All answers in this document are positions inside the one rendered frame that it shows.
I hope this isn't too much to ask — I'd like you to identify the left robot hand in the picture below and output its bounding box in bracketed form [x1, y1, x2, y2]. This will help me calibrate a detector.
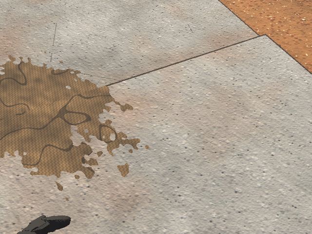
[17, 215, 71, 234]

